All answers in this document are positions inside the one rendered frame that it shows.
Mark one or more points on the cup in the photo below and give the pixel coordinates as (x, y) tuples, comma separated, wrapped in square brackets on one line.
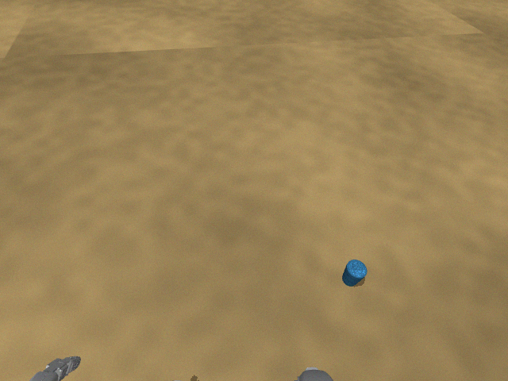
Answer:
[(355, 271)]

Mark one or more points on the left robot hand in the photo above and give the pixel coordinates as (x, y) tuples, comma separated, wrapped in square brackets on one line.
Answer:
[(57, 369)]

